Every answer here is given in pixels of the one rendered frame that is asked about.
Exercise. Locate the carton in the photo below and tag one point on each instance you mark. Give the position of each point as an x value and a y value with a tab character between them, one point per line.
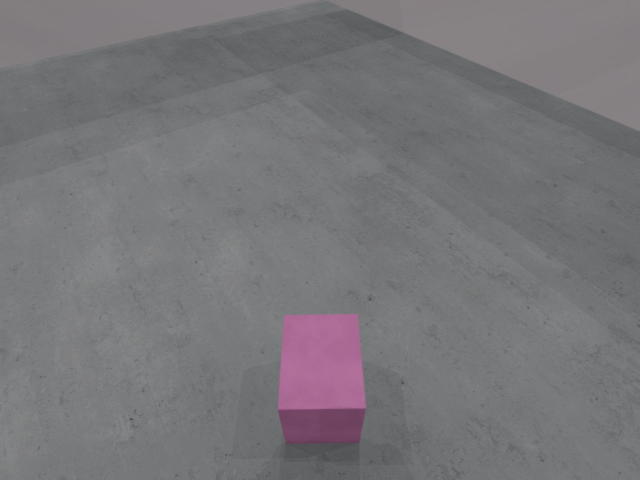
321	389

